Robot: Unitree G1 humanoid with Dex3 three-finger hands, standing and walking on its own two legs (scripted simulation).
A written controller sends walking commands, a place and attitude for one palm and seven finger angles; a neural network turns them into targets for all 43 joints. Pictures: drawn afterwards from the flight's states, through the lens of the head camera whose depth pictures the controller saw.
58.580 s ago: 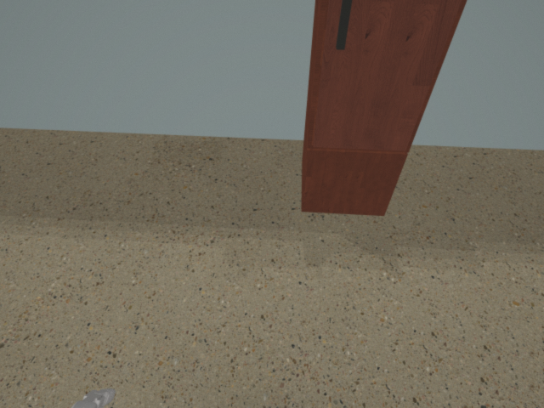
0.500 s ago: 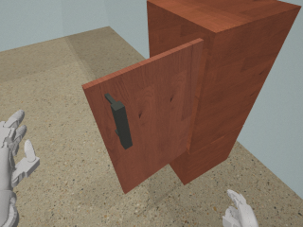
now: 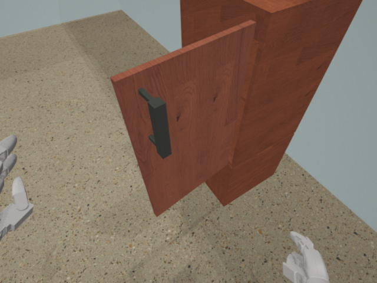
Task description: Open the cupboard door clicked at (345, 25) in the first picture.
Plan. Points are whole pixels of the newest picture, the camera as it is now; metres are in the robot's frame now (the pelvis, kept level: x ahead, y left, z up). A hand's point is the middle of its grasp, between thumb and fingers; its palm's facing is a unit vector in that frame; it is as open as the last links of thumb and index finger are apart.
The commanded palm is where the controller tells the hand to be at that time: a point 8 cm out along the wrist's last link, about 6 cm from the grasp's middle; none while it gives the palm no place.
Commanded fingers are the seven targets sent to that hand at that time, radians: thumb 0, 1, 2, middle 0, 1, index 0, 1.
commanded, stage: step back with the hand held close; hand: left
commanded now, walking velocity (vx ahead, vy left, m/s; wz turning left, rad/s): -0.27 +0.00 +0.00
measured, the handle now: (154, 124) +0.39 +0.10 +0.14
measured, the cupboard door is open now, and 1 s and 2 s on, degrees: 97 97 97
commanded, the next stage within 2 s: stop stepping back and stand still in 0.62 s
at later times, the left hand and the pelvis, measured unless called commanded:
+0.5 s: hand out of the picture +0.09 +0.29 +0.16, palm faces +0.50 -0.76 -0.41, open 7.4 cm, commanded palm +0.03 +0.33 +0.18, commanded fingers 0.00 0.90 0.90 -0.20 -0.30 -0.20 -0.30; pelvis -0.09 +0.02 -0.02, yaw +4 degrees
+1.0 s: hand out of the picture +0.01 +0.27 +0.16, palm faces +0.46 -0.78 -0.43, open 7.4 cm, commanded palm -0.05 +0.30 +0.18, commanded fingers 0.00 0.90 0.90 -0.20 -0.30 -0.20 -0.30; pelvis -0.19 +0.00 -0.01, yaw +1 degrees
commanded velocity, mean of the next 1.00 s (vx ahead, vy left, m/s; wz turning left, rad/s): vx -0.16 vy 0.03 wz -0.04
